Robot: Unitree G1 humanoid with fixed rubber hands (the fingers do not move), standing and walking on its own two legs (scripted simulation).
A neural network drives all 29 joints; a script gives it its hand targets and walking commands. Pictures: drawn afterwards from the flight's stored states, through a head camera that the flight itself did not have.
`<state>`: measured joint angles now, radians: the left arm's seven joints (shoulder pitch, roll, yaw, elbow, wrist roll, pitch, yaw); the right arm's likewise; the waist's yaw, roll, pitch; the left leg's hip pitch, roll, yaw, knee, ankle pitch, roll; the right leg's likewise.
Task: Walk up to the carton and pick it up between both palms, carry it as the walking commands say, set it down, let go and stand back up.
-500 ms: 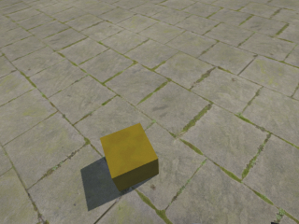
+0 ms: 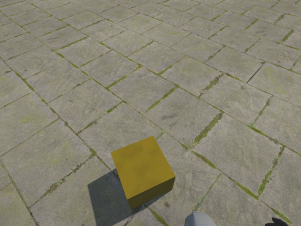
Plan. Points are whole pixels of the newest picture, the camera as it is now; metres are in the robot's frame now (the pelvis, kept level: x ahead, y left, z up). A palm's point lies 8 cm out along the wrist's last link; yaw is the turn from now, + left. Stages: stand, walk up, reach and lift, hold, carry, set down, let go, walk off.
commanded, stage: walk up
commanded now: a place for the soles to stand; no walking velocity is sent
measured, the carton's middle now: (142, 171) +0.52 +0.07 -0.65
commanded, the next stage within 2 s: none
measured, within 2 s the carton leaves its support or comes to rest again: neither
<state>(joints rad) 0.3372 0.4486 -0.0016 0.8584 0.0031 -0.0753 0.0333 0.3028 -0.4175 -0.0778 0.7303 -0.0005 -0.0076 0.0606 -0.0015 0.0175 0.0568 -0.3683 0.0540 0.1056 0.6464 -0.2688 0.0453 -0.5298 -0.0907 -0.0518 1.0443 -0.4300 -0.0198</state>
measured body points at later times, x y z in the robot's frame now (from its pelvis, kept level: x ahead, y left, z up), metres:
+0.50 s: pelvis +0.08 +0.07 -0.02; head +0.10 +0.07 +0.43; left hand +0.13 +0.41 -0.12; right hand +0.16 -0.25 -0.13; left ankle +0.13 +0.20 -0.73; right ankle +0.09 -0.09 -0.70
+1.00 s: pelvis +0.09 +0.08 -0.02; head +0.12 +0.08 +0.43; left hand +0.20 +0.41 -0.12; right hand +0.20 -0.24 -0.11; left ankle +0.13 +0.20 -0.73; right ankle +0.10 -0.06 -0.73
